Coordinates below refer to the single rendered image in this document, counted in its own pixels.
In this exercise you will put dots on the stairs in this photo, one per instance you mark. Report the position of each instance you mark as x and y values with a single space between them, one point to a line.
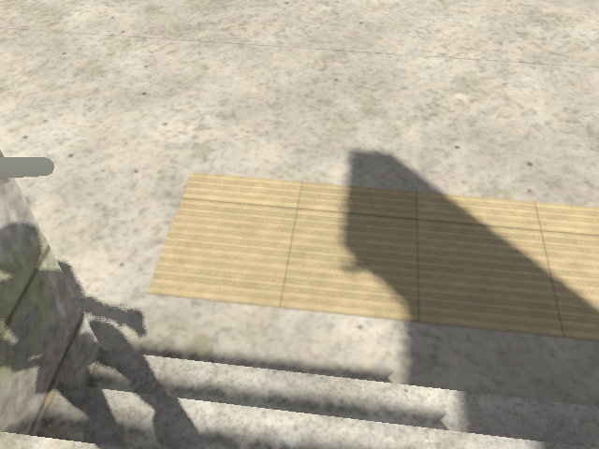
153 402

